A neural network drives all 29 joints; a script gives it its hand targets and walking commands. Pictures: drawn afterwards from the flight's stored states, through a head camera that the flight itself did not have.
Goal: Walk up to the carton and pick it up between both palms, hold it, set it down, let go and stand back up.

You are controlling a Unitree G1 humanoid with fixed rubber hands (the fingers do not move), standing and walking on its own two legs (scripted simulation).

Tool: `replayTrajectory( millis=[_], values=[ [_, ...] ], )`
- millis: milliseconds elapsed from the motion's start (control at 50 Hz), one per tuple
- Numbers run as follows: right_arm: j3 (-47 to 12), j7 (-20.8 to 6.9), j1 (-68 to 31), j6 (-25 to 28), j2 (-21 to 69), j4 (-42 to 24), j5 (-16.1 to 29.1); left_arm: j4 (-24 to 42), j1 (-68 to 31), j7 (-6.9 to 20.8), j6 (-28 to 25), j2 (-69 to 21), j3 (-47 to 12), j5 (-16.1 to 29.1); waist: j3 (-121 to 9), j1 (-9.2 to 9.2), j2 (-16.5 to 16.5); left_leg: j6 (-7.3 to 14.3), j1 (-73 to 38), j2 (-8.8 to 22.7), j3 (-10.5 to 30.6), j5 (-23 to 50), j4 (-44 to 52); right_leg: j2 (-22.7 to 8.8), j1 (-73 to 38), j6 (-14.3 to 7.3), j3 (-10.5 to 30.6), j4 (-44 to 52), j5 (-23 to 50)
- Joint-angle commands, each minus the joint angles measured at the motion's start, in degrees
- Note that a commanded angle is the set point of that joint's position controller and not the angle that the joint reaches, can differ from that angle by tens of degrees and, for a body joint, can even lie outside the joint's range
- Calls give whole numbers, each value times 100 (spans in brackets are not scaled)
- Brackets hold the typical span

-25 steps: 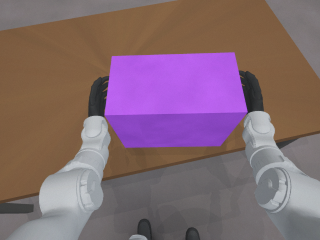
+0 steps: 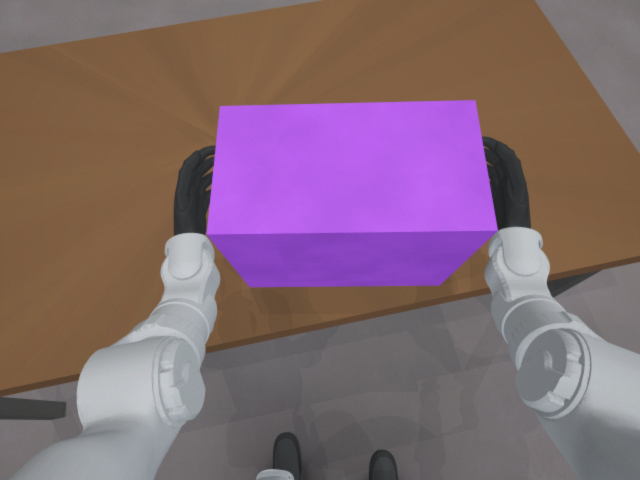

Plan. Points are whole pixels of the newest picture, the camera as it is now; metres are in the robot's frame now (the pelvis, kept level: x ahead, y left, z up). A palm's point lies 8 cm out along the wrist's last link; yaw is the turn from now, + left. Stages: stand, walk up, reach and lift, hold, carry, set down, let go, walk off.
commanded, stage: reach and lift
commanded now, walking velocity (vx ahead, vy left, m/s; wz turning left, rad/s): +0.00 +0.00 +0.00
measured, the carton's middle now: (345, 208) +0.47 +0.01 -0.03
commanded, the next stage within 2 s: none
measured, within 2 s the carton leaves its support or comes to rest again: leaves its support in 1.06 s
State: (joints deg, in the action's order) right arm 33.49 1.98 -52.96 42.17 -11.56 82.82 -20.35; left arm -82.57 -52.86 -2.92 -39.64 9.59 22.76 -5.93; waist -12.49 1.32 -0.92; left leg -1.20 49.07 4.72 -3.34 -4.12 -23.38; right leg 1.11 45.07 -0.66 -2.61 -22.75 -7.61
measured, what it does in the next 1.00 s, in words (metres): stands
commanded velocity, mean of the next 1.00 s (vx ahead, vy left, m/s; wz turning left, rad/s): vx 0.00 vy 0.00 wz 0.00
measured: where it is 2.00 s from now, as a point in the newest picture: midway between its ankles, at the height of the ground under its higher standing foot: outside the picture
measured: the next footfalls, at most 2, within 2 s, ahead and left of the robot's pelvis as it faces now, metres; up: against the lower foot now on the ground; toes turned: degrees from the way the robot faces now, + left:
none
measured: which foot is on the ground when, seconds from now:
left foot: down 0.00-1.00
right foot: down 0.00-1.00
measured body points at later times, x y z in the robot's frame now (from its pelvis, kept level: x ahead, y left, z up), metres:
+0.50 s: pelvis -0.01 +0.01 -0.01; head +0.14 +0.01 +0.42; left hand +0.45 +0.20 +0.01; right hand +0.46 -0.19 +0.02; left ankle +0.03 +0.13 -0.73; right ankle +0.00 -0.11 -0.73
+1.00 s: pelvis -0.01 +0.01 -0.01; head +0.10 +0.01 +0.43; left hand +0.41 +0.21 +0.00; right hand +0.43 -0.18 +0.02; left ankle +0.03 +0.13 -0.73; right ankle +0.00 -0.11 -0.73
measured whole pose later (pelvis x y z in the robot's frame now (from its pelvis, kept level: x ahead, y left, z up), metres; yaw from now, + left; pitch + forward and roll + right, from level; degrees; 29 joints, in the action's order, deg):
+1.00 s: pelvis -0.01 +0.01 -0.01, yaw +0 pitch +29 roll -3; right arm 11.0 2.8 -52.7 37.6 -13.6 89.4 -2.2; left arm -86.4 -49.7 -4.5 -37.1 9.3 3.2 13.5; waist -17.5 2.0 -2.4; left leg -0.5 52.9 5.0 -2.4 -6.2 -29.8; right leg 1.0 47.7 -0.2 -3.8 -26.8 -8.4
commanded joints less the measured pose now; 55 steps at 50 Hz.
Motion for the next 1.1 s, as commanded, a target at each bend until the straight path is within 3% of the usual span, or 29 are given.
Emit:
replayTrajectory(
  millis=[0,80,140,180,280,320,420,520,560,580,660,760,780,800,820,840,900,940,960,1000,1020,1080],
  values=[
    [-1320,-985,-2368,388,2827,341,-1119,262,-2512,726,-278,-2836,-1206,-812,-3700,-92,236,4,-2625,-242,-389,1298,-343,-31,-1511,265,-497,-146,2092],
    [-1355,-1026,-2456,463,2752,471,-1087,136,-2410,712,-305,-2835,-1317,-731,-3820,-22,227,28,-2608,-215,-385,999,-281,15,-1246,243,-513,-119,1681],
    [-1483,-1025,-2455,514,2633,671,-924,243,-2446,701,-285,-2837,-1541,-600,-3826,-57,78,-32,-2789,-226,-344,1300,-407,49,-994,184,-535,-114,1702],
    [-1484,-1034,-2580,460,2614,744,-966,-57,-2539,754,-260,-2766,-1409,-540,-3600,-28,267,72,-2407,-254,-317,840,-332,7,-1030,212,-506,-137,1372],
    [-1643,-1030,-2510,494,2560,961,-709,-48,-2489,728,-275,-2690,-1671,-327,-3974,-18,205,72,-2588,-253,-279,1243,-559,36,-924,193,-445,-231,1733],
    [-1774,-1036,-2470,494,2507,1079,-605,12,-2402,740,-250,-2750,-1747,-284,-3934,-23,142,-19,-2691,-242,-273,1435,-617,82,-831,192,-503,-276,1892],
    [-1926,-1045,-2478,525,2423,1052,-420,-143,-2383,783,-249,-2740,-1911,-188,-3985,1,51,-17,-2639,-276,-269,1391,-617,161,-823,223,-525,-315,2012],
    [-2216,-1012,-2425,539,2370,1053,-176,-311,-2172,850,-250,-2744,-2033,-20,-4037,-10,213,17,-2489,-319,-250,1533,-768,162,-1055,255,-464,-400,2387],
    [-2341,-1024,-2406,511,2423,1154,-102,-197,-2237,844,-235,-2868,-2227,70,-4035,-44,72,-22,-2614,-354,-175,1623,-791,200,-970,268,-458,-439,2530],
    [-2417,-1045,-2517,534,2374,990,-34,-191,-2211,855,-221,-2869,-2238,82,-4179,26,9,-24,-2675,-333,-165,1754,-838,207,-864,257,-446,-467,2585],
    [-2670,-1031,-2450,512,2403,828,162,-166,-2040,882,-174,-2920,-2380,242,-4193,-20,125,-37,-2709,-378,-142,1791,-874,262,-943,292,-442,-490,2713],
    [-2838,-1024,-2551,386,2513,589,365,179,-2270,853,-162,-3103,-2697,485,-4545,2,-52,-90,-2877,-384,-103,1868,-973,331,-923,281,-428,-482,2597],
    [-2914,-999,-2501,338,2567,633,417,241,-2346,841,-128,-3141,-2787,558,-4416,-115,-48,-154,-2919,-347,-31,1829,-989,312,-958,236,-432,-491,2506],
    [-2980,-994,-2499,280,2599,481,479,343,-2267,848,-94,-3196,-2823,560,-4482,-89,-107,-145,-3015,-350,-14,1899,-1008,327,-898,232,-418,-482,2517],
    [-3061,-995,-2772,262,2628,171,521,242,-2365,865,-78,-3088,-2752,563,-4422,51,7,-102,-2867,-380,-27,1670,-1007,330,-920,250,-365,-496,2341],
    [-3115,-994,-2667,175,2782,248,530,309,-2418,857,-53,-3191,-2796,636,-4368,-47,95,-63,-2785,-401,-36,1513,-926,324,-1088,275,-358,-470,2240],
    [-3270,-1005,-2706,17,2737,15,701,551,-2589,811,-10,-3243,-3024,828,-4441,-21,-75,-103,-2961,-406,7,1507,-932,352,-1170,232,-337,-472,1989],
    [-3304,-995,-2819,-93,2858,-174,765,633,-2683,777,52,-3403,-3196,961,-4554,-113,-5,-99,-3105,-399,71,1457,-935,397,-1070,234,-324,-409,1726],
    [-3372,-1002,-2704,-172,3008,-120,850,903,-2825,764,69,-3448,-3316,1013,-4604,-96,-127,-144,-3118,-423,102,1487,-1006,386,-946,212,-302,-437,1692],
    [-3487,-990,-2823,-300,3122,-484,958,1002,-2883,750,142,-3480,-3358,1101,-4609,-184,-19,-106,-3255,-424,127,1571,-982,414,-1105,236,-290,-426,1879],
    [-3479,-986,-2958,-376,3153,-581,971,1008,-3028,774,155,-3409,-3313,1113,-4470,-140,68,-74,-3109,-451,114,1248,-928,393,-1214,255,-255,-421,1674],
    [-3547,-949,-2906,-648,3384,-870,1105,1350,-3352,706,215,-3473,-3431,1266,-4572,-168,-75,-79,-3127,-458,132,888,-846,345,-1406,234,-174,-379,1208]
  ],
)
